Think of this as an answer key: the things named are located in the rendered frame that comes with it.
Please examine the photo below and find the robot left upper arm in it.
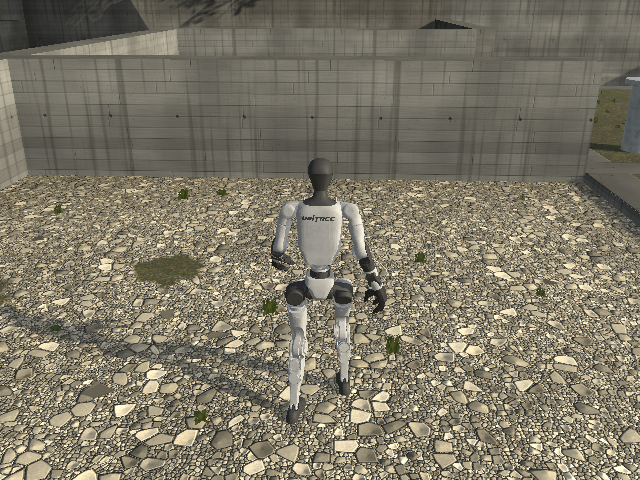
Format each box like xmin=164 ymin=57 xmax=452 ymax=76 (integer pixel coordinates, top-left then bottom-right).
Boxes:
xmin=273 ymin=201 xmax=300 ymax=253

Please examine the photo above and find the robot right upper arm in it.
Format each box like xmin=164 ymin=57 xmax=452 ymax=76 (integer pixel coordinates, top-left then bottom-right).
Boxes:
xmin=340 ymin=202 xmax=368 ymax=259

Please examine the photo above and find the left robot hand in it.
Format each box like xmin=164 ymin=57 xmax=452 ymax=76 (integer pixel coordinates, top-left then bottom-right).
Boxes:
xmin=271 ymin=254 xmax=295 ymax=271

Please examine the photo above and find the robot right shin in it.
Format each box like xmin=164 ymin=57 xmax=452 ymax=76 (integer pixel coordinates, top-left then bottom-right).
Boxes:
xmin=336 ymin=322 xmax=351 ymax=382

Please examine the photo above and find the robot torso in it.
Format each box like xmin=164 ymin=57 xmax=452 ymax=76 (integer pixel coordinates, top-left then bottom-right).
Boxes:
xmin=296 ymin=196 xmax=343 ymax=300

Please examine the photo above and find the right robot forearm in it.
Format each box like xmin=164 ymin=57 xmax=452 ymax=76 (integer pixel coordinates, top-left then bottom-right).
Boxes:
xmin=359 ymin=243 xmax=383 ymax=291

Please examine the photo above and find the right robot hand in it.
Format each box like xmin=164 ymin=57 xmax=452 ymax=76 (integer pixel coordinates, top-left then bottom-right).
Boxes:
xmin=364 ymin=282 xmax=387 ymax=314

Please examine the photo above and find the left robot forearm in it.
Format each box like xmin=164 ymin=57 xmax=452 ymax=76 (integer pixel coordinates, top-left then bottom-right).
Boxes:
xmin=271 ymin=237 xmax=284 ymax=263

